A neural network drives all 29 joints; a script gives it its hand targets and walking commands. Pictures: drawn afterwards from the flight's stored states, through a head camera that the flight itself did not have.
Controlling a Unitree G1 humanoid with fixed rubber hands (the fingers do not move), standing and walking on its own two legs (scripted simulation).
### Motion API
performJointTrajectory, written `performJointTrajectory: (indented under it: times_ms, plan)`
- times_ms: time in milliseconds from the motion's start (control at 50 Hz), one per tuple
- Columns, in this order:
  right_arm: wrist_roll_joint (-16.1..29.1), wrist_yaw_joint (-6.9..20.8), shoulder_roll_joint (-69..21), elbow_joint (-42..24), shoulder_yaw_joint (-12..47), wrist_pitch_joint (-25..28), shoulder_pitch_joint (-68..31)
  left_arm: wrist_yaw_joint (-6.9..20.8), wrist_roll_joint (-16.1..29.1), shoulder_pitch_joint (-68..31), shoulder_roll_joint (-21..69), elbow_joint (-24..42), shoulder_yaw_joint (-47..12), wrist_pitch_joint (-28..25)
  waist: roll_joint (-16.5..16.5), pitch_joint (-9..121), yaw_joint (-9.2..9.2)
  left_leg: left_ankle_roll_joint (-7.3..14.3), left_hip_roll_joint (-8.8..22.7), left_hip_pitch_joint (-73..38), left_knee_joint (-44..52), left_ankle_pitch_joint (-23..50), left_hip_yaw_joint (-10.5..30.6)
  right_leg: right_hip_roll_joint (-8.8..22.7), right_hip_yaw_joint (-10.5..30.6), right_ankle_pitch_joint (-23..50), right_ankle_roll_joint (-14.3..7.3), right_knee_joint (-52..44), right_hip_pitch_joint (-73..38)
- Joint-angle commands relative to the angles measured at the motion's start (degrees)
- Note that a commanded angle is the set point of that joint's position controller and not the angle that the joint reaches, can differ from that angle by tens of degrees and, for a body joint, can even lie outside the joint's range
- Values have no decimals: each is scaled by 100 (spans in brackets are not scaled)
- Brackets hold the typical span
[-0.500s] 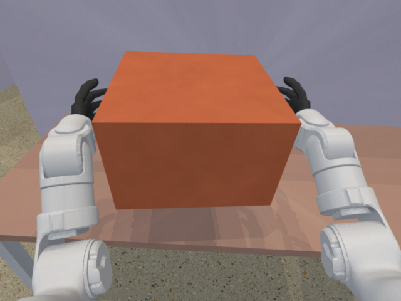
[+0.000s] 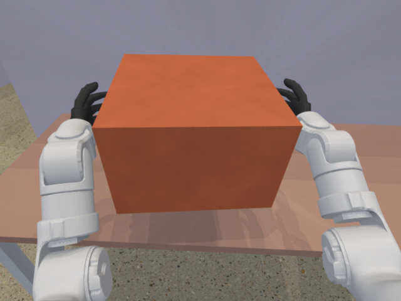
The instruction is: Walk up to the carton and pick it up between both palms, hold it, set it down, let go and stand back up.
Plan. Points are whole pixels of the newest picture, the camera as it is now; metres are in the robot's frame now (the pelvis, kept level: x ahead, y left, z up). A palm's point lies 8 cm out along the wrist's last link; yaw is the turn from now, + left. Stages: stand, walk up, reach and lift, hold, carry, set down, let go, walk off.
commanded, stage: hold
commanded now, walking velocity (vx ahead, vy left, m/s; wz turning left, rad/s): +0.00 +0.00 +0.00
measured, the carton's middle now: (193, 125) +0.41 +0.00 +0.21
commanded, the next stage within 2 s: none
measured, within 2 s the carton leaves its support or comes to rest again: neither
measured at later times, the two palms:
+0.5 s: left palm (81, 119) +0.35 +0.19 +0.26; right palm (300, 113) +0.36 -0.20 +0.26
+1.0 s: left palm (83, 122) +0.36 +0.19 +0.25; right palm (296, 115) +0.37 -0.20 +0.25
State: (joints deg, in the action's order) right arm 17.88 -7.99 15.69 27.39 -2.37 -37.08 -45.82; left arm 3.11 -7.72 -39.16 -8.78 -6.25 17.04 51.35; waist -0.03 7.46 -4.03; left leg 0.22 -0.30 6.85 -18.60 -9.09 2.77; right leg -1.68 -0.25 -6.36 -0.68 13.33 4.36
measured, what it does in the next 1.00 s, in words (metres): stands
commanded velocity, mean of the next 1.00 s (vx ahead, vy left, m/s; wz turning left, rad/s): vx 0.00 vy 0.00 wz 0.00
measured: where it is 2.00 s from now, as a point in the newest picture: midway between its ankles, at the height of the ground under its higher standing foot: outside the picture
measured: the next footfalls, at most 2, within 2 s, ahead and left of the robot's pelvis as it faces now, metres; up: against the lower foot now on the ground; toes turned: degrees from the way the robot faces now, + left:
none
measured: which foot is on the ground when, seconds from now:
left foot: down 0.00-1.00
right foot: down 0.00-1.00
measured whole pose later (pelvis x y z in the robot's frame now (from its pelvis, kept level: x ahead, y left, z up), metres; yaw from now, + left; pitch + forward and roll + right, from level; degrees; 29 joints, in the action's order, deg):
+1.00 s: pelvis +0.00 +0.00 +0.00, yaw +0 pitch -2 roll -1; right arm 18.2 -8.5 16.1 27.9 -1.8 -37.0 -46.2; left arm 3.1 -7.2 -40.2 -9.5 -8.3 16.7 50.1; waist 0.0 8.5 -4.0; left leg 0.2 -0.3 7.5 -18.8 -9.4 3.2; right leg -1.9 0.1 -6.6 -0.7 13.2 4.6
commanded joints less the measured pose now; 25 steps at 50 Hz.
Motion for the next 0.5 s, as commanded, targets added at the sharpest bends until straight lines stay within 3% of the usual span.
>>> performJointTrajectory:
  times_ms: [0, 80, 140, 200, 220, 280, 300, 320, 340, 380, 420, 460, 480]
  plan:
    - [1105, 927, -3069, -2334, 1724, 360, -4631, 814, 1206, -4378, 2538, 1537, -2275, -559, -42, 2548, -12, -230, -223, -375, 1, 1954, -105, -176, 115, 1980, 158, 254, -1356]
    - [825, 989, -2998, -1744, 1520, 342, -4644, 873, 981, -4332, 2579, 800, -2105, -497, -119, 1775, 93, -135, -167, 58, 338, 843, -174, -97, 148, 706, 37, 66, -926]
    - [789, 1009, -3059, -1588, 1470, 392, -4844, 892, 1019, -4484, 2742, 662, -2203, -547, -242, 1846, 71, -155, -121, 33, 312, 896, -126, -85, 183, 734, -13, 95, -935]
    - [886, 989, -3158, -1903, 1516, 439, -5114, 836, 1179, -4635, 2820, 749, -2314, -620, -154, 2267, 31, -153, -148, -77, 178, 1204, -91, -144, 162, 1034, 25, 137, -1023]
    - [876, 985, -3176, -1859, 1564, 429, -5157, 835, 1125, -4593, 2741, 545, -2155, -624, -25, 2250, 125, -99, -170, -38, 186, 1132, -129, -125, 190, 1025, 63, 113, -1012]
    - [744, 996, -3222, -1354, 1466, 378, -5049, 917, 980, -4689, 2605, 147, -1918, -657, 151, 1851, 121, 1, -178, 188, 375, 565, -163, -60, 203, 660, 81, 41, -891]
    - [732, 996, -3192, -1340, 1374, 386, -4973, 951, 1042, -4689, 2680, 122, -2011, -664, 57, 1886, -16, -24, -152, 170, 419, 459, -147, -67, 225, 634, 49, 24, -872]
    - [708, 987, -3236, -1414, 1375, 415, -5101, 978, 1085, -4792, 2704, 130, -2083, -688, 11, 1999, -40, -33, -165, 177, 373, 459, -160, -47, 233, 660, 42, 36, -927]
    - [767, 1001, -3365, -1423, 1478, 432, -5239, 951, 1065, -4965, 2677, 288, -2000, -750, 32, 2170, 144, -10, -181, 191, 356, 592, -164, -68, 224, 693, 61, 80, -952]
    - [767, 1015, -3355, -1293, 1333, 442, -5077, 911, 1203, -5125, 2863, 451, -2260, -807, -285, 2246, -66, -115, -141, 105, 341, 657, -120, -77, 230, 653, 11, 111, -880]
    - [869, 1041, -3277, -1348, 1470, 464, -5233, 857, 1127, -4930, 2770, 256, -2071, -756, -165, 2263, 126, -79, -159, 89, 251, 891, -122, -93, 222, 788, 10, 107, -947]
    - [772, 1061, -3132, -1105, 1326, 469, -5195, 867, 1109, -4934, 2774, 85, -2110, -747, -243, 2018, 41, -100, -115, 221, 377, 544, -104, -105, 193, 344, -21, 51, -780]
    - [721, 1097, -3113, -1108, 1289, 489, -5225, 863, 1068, -4926, 2800, 54, -2048, -749, -281, 1939, 115, -90, -100, 289, 414, 479, -106, -102, 194, 232, -52, 58, -804]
